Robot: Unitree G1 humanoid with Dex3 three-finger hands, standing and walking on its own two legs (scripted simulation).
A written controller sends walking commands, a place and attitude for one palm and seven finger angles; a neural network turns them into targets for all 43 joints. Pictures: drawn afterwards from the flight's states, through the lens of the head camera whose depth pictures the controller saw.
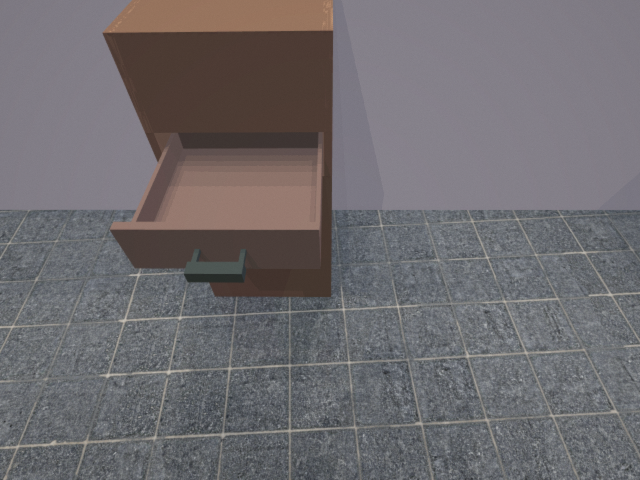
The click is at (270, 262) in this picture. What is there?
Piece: drawer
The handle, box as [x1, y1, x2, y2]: [184, 249, 246, 282]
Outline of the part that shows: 184,271 184,275 187,281 243,282 245,274 244,259 246,251 245,249 241,249 239,260 237,262 198,262 197,261 200,251 199,249 194,249 192,259 190,262 187,262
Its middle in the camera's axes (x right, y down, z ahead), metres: -0.20 +0.05 +0.74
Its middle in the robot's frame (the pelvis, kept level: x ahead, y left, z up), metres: +0.50 +0.23 -0.12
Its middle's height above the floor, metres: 0.66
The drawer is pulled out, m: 0.30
